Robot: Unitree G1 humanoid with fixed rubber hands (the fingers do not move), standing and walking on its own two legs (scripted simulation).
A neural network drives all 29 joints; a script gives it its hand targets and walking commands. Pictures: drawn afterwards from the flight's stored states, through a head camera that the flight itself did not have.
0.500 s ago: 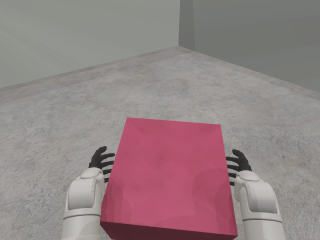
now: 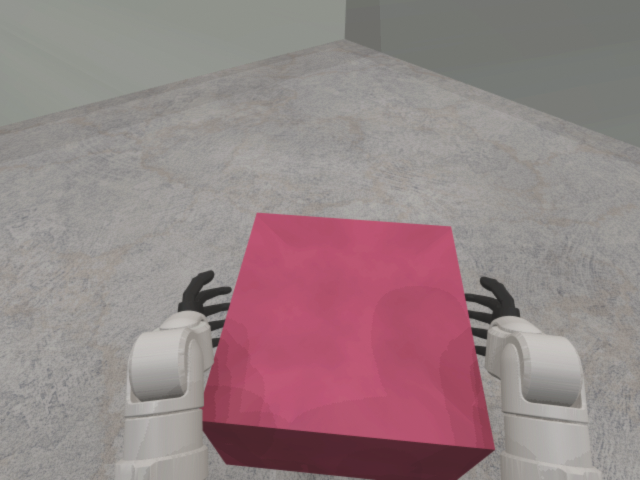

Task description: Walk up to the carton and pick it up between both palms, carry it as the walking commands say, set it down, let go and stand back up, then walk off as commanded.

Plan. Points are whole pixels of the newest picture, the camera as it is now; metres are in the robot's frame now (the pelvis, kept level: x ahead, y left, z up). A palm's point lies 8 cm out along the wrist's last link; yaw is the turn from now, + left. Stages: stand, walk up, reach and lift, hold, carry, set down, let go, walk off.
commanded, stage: carry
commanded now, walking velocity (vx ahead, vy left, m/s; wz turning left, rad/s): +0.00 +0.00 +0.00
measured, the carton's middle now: (344, 339) +0.33 +0.00 +0.01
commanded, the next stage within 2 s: none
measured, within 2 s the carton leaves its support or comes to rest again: neither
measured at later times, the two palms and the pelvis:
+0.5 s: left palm (189, 312) +0.31 +0.19 +0.10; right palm (494, 322) +0.30 -0.17 +0.10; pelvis -0.02 +0.02 +0.00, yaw -1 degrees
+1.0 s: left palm (139, 372) +0.23 +0.21 +0.12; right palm (503, 382) +0.22 -0.15 +0.11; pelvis -0.08 +0.03 +0.00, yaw -1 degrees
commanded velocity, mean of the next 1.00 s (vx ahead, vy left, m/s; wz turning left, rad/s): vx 0.00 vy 0.00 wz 0.00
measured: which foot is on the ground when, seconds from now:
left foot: down 0.00-1.00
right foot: down 0.00-1.00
